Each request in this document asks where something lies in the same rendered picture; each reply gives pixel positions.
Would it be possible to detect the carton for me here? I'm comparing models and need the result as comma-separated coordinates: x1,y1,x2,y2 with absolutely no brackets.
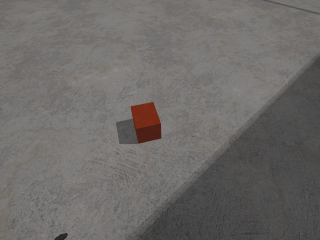
131,102,162,144

